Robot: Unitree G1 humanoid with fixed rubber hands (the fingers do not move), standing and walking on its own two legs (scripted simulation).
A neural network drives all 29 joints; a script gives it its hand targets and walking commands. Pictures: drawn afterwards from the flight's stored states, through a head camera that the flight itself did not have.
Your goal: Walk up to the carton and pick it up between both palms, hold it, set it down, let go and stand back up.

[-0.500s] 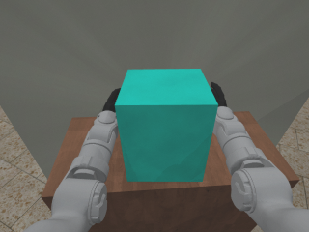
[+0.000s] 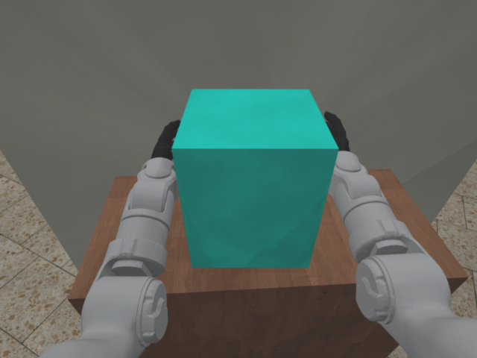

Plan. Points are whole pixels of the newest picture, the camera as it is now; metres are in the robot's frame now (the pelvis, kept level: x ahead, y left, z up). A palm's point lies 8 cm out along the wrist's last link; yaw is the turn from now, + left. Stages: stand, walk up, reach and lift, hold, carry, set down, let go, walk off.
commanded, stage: reach and lift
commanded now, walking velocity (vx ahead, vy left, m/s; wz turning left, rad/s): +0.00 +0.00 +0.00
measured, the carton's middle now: (250, 178) +0.39 -0.02 +0.14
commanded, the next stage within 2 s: hold in 0.06 s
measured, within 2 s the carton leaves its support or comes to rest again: neither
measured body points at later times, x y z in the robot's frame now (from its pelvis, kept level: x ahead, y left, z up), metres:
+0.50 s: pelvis +0.00 +0.00 +0.00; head -0.06 +0.02 +0.45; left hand +0.41 +0.13 +0.18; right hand +0.40 -0.17 +0.19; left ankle +0.05 +0.12 -0.74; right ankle +0.05 -0.12 -0.74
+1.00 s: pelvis +0.00 +0.00 +0.00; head -0.07 +0.02 +0.44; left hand +0.40 +0.14 +0.20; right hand +0.39 -0.16 +0.21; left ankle +0.05 +0.12 -0.74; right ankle +0.05 -0.12 -0.74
